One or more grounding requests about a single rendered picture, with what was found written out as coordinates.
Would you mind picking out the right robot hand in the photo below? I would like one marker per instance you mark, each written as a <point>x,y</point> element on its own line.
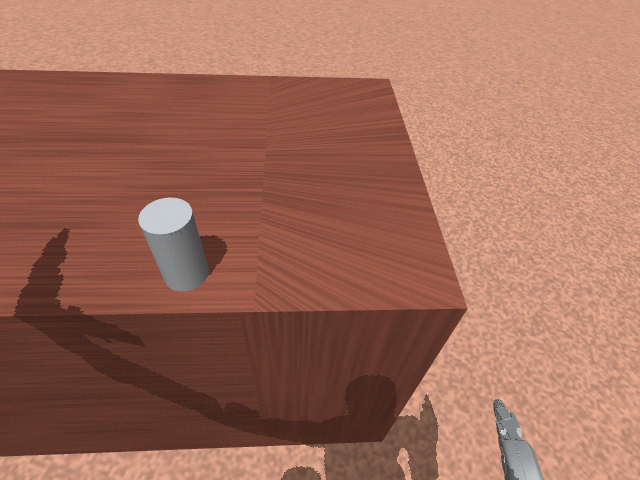
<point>519,461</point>

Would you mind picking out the can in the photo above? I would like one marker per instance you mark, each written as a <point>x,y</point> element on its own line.
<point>170,230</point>

